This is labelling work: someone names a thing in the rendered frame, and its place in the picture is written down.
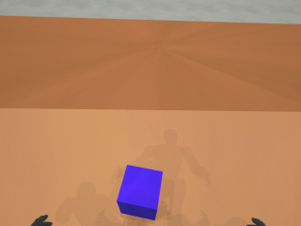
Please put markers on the left robot hand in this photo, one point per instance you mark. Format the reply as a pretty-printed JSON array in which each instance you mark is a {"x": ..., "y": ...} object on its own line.
[{"x": 40, "y": 221}]

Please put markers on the carton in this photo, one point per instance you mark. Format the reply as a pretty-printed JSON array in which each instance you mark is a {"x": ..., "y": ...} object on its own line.
[{"x": 139, "y": 192}]

